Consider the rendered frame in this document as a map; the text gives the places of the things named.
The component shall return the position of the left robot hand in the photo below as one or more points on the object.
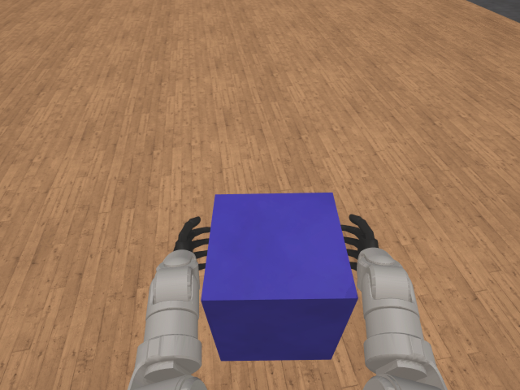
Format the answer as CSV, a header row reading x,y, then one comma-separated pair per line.
x,y
187,234

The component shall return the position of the carton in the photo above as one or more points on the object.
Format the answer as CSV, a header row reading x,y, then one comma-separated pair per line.
x,y
278,284

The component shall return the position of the left robot forearm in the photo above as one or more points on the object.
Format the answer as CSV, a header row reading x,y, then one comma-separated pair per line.
x,y
171,347

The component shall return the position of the right robot hand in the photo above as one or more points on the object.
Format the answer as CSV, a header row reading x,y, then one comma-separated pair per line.
x,y
365,237

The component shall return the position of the right robot forearm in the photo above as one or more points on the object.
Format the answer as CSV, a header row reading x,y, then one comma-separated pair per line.
x,y
394,342

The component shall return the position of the robot right upper arm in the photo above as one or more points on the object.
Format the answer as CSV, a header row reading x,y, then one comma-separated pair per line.
x,y
391,382

